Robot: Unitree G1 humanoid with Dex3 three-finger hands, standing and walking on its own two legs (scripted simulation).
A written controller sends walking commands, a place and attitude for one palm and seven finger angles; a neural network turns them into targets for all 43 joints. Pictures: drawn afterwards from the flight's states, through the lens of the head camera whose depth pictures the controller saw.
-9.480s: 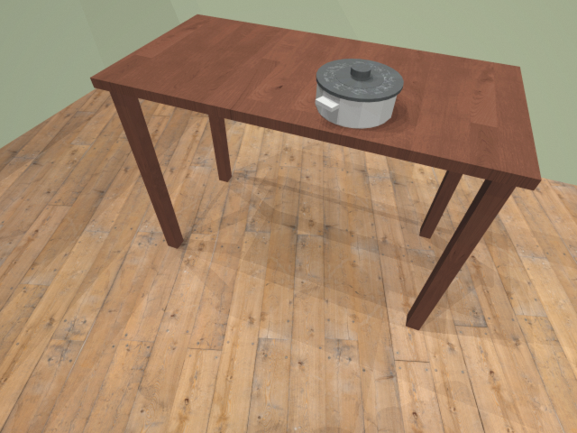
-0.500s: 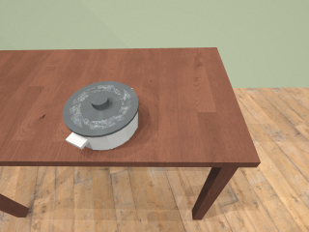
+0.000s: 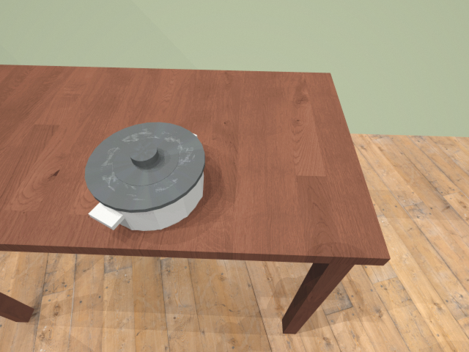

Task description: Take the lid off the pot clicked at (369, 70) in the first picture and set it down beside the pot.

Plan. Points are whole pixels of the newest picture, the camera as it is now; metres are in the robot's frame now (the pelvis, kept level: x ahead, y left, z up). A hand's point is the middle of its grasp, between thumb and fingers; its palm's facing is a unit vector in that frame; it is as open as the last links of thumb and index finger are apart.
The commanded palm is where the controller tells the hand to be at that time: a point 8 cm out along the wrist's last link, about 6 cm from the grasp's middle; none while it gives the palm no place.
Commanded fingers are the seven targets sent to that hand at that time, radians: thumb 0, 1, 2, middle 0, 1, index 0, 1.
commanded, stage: look again from close up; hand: left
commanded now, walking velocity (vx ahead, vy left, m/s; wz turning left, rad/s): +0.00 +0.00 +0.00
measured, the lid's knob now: (144, 154) +0.41 +0.19 +0.11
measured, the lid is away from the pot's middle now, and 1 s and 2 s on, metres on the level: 0.00 0.00 0.00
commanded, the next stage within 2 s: shuffle to correct the standing spot in 0.22 s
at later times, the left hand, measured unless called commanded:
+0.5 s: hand out of the picture -0.01 +0.19 -0.17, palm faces +0.01 -0.98 -0.22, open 7.3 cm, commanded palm none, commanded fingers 0.00 0.90 0.90 -0.20 -0.30 -0.20 -0.30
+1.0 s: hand out of the picture -0.04 +0.24 -0.17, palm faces +0.00 -0.98 -0.21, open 7.3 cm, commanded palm none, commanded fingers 0.00 0.90 0.90 -0.20 -0.30 -0.20 -0.30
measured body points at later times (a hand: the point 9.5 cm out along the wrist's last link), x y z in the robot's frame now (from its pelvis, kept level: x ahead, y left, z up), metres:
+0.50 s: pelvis -0.02 +0.01 +0.00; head +0.02 +0.00 +0.45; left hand -0.01 +0.24 -0.15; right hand -0.01 -0.21 -0.16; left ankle -0.03 +0.14 -0.74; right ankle -0.06 -0.08 -0.74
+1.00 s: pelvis -0.06 +0.06 +0.00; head -0.03 +0.06 +0.45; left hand -0.04 +0.30 -0.16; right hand -0.05 -0.16 -0.16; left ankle -0.05 +0.16 -0.74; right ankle -0.13 -0.04 -0.72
